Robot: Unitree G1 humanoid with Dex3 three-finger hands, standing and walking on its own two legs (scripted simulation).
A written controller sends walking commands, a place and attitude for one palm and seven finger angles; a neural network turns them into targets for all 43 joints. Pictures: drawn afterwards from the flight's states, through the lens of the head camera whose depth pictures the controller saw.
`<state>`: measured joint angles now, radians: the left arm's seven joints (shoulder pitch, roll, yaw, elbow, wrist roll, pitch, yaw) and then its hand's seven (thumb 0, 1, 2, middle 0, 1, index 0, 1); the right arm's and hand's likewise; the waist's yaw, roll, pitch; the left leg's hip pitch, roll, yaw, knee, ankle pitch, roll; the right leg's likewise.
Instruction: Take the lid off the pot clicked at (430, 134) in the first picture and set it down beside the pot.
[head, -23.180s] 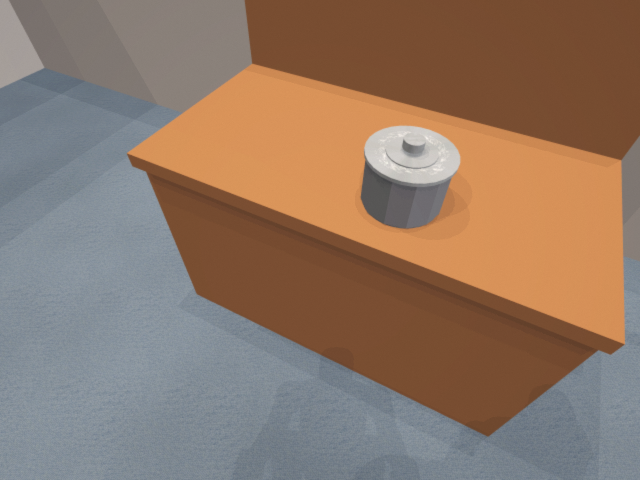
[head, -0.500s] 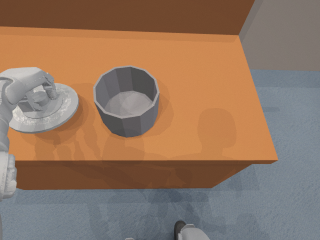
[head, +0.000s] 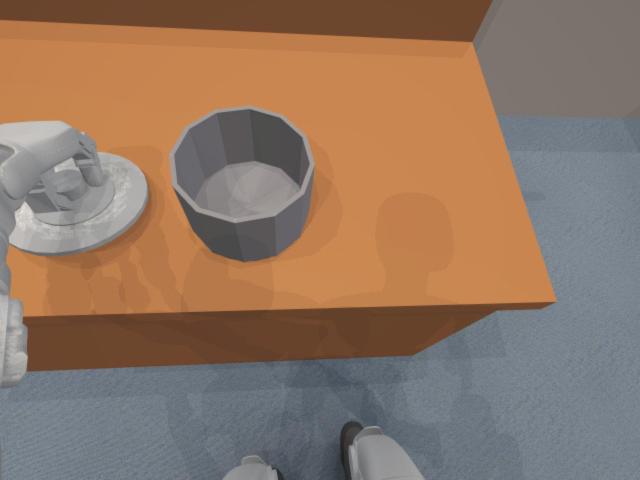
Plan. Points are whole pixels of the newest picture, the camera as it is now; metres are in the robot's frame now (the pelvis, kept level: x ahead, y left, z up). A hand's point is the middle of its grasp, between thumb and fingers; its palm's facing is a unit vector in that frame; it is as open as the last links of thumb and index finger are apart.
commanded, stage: lower the lid onto the table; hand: left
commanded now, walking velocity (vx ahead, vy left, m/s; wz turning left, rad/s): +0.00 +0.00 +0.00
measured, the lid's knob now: (67, 185) +0.50 +0.29 -0.01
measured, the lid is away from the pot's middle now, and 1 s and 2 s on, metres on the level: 0.23 0.23 0.23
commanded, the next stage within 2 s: open the fingers wide in 0.18 s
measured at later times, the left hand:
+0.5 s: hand (60, 197) +0.48 +0.29 +0.00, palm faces -0.52 -0.04 -0.86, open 7.0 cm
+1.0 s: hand (55, 199) +0.47 +0.29 +0.01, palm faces -0.50 -0.03 -0.86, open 8.5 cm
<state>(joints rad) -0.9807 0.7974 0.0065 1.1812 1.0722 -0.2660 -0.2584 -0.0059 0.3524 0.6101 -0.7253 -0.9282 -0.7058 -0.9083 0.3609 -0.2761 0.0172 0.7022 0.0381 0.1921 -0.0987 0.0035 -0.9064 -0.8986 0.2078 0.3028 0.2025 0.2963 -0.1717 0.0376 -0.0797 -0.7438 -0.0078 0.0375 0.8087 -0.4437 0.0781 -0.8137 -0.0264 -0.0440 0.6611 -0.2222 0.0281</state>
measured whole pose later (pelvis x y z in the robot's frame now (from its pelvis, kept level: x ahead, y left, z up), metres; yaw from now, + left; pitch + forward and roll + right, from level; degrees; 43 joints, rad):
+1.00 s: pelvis -0.01 +0.00 -0.01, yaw +0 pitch +22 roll -3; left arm -0.97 0.79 0.00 1.17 1.06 -0.24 -0.23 0.00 0.34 0.45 -0.47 -1.02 -0.47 -1.02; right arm 0.35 -0.27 0.01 0.68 0.04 0.23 -0.08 0.00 -0.91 -0.90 0.21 0.30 0.20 0.30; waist -0.16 0.04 -0.10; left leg -0.80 0.00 0.03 0.88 -0.46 0.07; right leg -0.88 -0.02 -0.04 0.73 -0.24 0.03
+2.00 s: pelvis +0.00 +0.00 +0.00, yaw +0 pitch +20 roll -3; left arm -1.01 0.80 -0.02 1.15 1.04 -0.24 -0.30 0.00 0.15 0.33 -0.28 -1.01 -0.28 -1.02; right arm 0.36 -0.27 0.01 0.69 0.06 0.22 -0.08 0.00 -0.91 -0.90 0.21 0.30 0.20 0.30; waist -0.15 0.04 -0.10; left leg -0.71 -0.01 0.04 0.80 -0.44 0.08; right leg -0.79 -0.03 -0.03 0.66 -0.22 0.03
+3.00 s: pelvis +0.02 +0.00 +0.03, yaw +1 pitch +14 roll -2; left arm -0.98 0.76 -0.05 1.07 0.98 -0.21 -0.37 0.00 0.14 0.33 -0.28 -1.01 -0.28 -1.02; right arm 0.33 -0.28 0.00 0.69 0.07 0.19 -0.06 0.01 -0.91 -0.90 0.21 0.30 0.20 0.30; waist -0.10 0.05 -0.08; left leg -0.45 -0.04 0.04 0.57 -0.37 0.08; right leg -0.53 -0.04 -0.03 0.47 -0.17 0.03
